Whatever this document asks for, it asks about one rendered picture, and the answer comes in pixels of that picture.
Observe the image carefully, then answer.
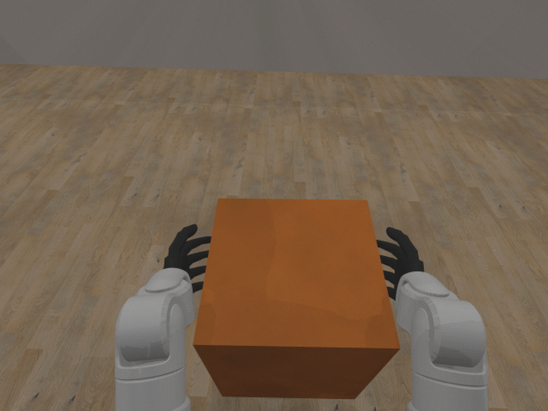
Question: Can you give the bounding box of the right robot hand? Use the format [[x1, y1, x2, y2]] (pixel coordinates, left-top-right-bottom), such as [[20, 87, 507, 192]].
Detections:
[[376, 227, 424, 300]]

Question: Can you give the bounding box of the right robot forearm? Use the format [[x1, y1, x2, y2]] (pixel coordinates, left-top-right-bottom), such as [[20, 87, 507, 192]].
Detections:
[[396, 271, 488, 411]]

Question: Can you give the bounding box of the carton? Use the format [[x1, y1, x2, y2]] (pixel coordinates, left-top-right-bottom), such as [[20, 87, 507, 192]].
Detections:
[[193, 199, 400, 399]]

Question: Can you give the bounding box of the left robot hand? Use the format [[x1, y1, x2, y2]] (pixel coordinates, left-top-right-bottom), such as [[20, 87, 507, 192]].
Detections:
[[164, 224, 211, 293]]

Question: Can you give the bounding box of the left robot forearm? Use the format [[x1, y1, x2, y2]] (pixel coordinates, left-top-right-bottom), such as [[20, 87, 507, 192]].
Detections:
[[115, 268, 194, 411]]

